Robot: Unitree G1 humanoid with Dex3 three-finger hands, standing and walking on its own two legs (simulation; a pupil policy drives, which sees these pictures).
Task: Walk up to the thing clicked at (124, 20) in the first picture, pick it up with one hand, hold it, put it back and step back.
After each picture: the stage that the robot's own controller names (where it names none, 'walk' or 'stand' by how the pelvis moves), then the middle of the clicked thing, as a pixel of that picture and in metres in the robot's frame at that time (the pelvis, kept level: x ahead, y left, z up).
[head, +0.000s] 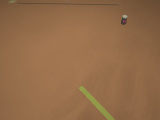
stand; (124, 19) +1.90 -0.63 -0.72
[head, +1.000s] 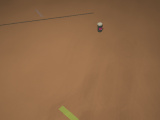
walk; (99, 27) +1.85 -0.13 -0.69
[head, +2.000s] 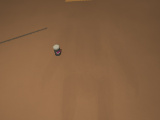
walk; (57, 50) +1.27 +0.33 -0.72
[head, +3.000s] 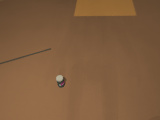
walk; (60, 81) +0.86 +0.27 -0.72
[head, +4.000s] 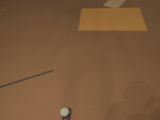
walk; (65, 114) +0.56 +0.19 -0.71
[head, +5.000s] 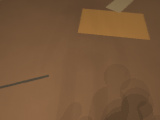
stand; out of the picture +0.41 +0.16 -0.70
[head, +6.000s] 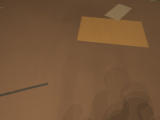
stand; out of the picture +0.39 +0.16 -0.72
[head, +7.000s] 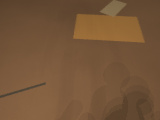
stand; out of the picture +0.38 +0.18 -0.72
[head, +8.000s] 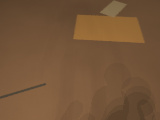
stand; out of the picture +0.38 +0.18 -0.73
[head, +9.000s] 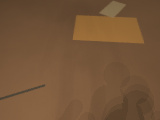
stand; out of the picture +0.37 +0.18 -0.73
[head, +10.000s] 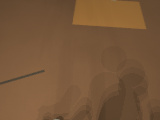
go down; out of the picture +0.39 +0.17 -0.71
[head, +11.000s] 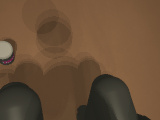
go down; (4, 54) +0.46 +0.23 -0.28
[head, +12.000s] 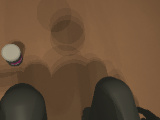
close in; (13, 56) +0.45 +0.23 -0.29
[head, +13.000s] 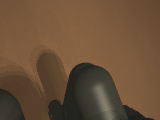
close in; out of the picture +0.44 +0.27 -0.22
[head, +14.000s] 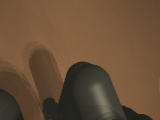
close; out of the picture +0.43 +0.27 -0.23
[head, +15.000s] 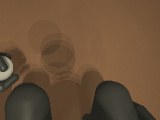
lift; (0, 73) +0.35 +0.26 -0.10
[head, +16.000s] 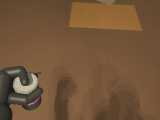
hold; (28, 92) +0.33 +0.17 +0.04
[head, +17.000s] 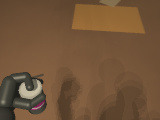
hold; (34, 97) +0.32 +0.17 +0.00
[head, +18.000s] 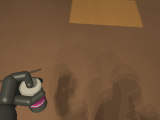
crouch; (34, 95) +0.33 +0.17 -0.03
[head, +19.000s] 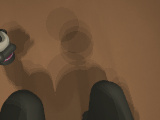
crouch; (1, 49) +0.46 +0.21 -0.11
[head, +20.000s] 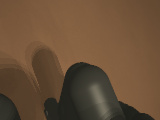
lower; out of the picture +0.42 +0.29 -0.23
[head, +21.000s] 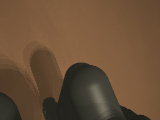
lower; out of the picture +0.42 +0.29 -0.23
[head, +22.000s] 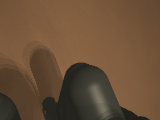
lower; out of the picture +0.43 +0.29 -0.23
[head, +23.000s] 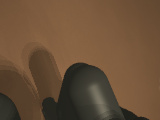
lower; out of the picture +0.43 +0.29 -0.23
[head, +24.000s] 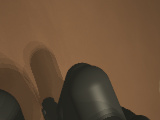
draw back; out of the picture +0.42 +0.28 -0.23
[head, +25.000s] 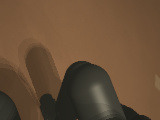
withdraw; out of the picture +0.42 +0.28 -0.23
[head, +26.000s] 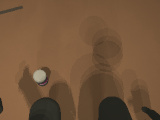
walk; (41, 78) +0.45 +0.20 -0.44
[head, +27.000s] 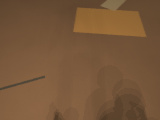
stand; out of the picture +0.38 +0.16 -0.66
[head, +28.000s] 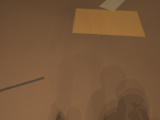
stand; out of the picture +0.38 +0.18 -0.67
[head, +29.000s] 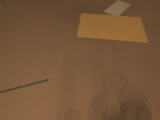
stand; out of the picture +0.40 +0.16 -0.71
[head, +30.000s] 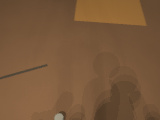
walk; out of the picture +0.43 +0.14 -0.70
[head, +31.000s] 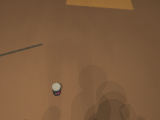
walk; (56, 89) +0.63 +0.16 -0.71
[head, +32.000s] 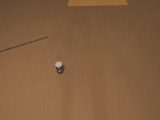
walk; (59, 67) +0.96 +0.28 -0.70
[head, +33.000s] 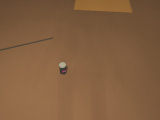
stand; (62, 68) +1.01 +0.17 -0.71
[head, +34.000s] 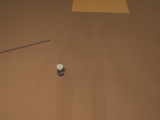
stand; (60, 70) +1.01 +0.20 -0.73
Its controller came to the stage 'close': yes
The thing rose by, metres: 0.71
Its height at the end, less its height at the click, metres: +0.00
